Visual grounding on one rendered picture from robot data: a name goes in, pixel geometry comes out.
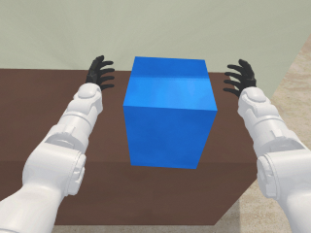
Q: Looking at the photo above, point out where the pedestal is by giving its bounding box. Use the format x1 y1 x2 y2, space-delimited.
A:
0 68 258 226

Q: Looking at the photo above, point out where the right robot upper arm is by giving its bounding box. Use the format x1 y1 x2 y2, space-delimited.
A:
257 149 311 233

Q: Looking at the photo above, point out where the robot right hand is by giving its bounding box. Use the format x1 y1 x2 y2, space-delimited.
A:
223 59 257 99

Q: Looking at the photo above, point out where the left robot forearm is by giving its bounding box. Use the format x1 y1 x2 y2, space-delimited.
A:
22 83 103 184

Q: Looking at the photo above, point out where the robot left hand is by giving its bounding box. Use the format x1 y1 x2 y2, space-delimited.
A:
86 55 115 91

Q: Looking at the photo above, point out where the carton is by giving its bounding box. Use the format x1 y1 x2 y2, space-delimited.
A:
122 56 218 169

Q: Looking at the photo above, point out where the left robot upper arm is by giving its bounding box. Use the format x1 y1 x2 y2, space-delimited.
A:
0 143 86 233

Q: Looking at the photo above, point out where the right robot forearm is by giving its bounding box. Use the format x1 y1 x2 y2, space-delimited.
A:
237 86 311 158

